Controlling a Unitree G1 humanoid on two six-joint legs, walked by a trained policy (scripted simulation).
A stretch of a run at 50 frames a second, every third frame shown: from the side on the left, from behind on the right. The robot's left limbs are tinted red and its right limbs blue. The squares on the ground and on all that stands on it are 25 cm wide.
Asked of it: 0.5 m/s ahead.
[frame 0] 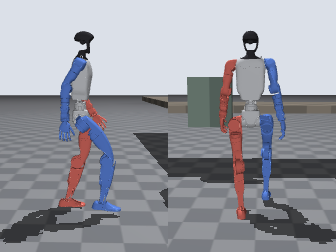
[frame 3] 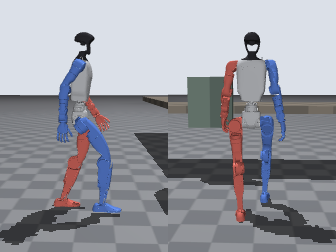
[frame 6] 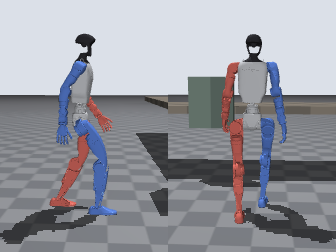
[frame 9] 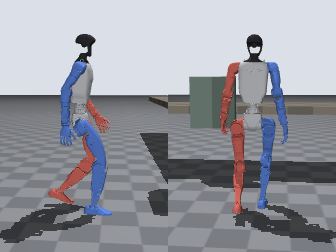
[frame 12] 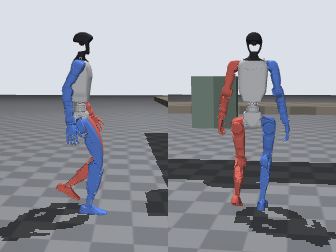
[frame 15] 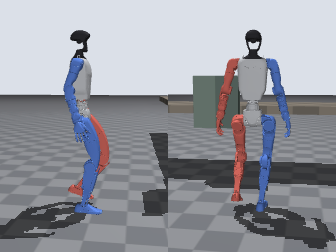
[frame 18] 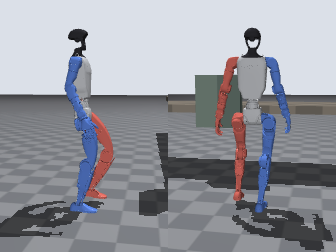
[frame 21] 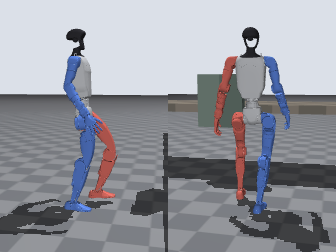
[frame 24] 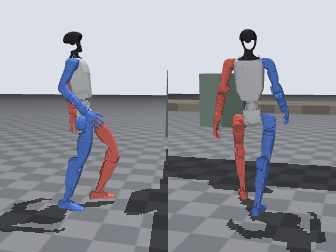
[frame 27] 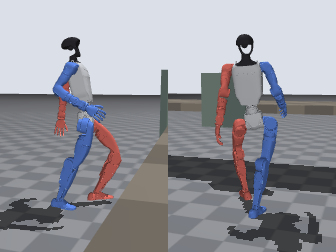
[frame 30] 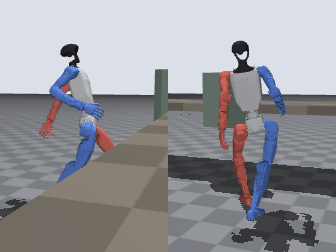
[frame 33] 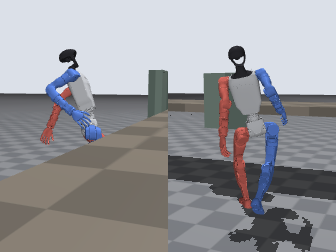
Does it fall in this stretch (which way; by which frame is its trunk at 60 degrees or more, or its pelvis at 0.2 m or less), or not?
no
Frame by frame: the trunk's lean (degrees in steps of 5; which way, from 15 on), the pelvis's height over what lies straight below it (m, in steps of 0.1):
0: 5, 0.8
3: 5, 0.8
6: 5, 0.8
9: 5, 0.8
12: 0, 0.8
15: 0, 0.8
18: 5, 0.8
21: 5, 0.8
24: 10, 0.8
27: 15 backward, 0.7
30: 20 backward and to its left, 0.7
33: 25 backward and to its left, 0.7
